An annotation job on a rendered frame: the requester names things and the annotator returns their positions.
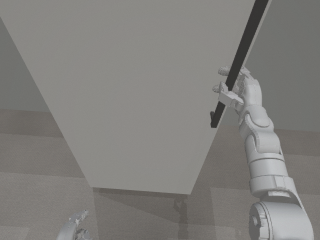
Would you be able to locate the robot left hand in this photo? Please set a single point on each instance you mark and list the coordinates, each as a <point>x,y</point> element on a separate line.
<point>69,229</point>

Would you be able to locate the robot right forearm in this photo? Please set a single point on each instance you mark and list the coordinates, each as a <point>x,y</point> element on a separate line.
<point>269,177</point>

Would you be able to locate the handle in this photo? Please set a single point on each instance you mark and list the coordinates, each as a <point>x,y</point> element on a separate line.
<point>246,40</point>

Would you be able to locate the robot right hand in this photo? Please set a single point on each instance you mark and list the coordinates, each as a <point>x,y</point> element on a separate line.
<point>248,94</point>

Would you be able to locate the fridge door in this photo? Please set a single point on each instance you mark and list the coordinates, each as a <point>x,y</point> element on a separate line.
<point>130,82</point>

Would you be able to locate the right robot upper arm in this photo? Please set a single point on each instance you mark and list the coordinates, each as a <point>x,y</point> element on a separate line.
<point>278,221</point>

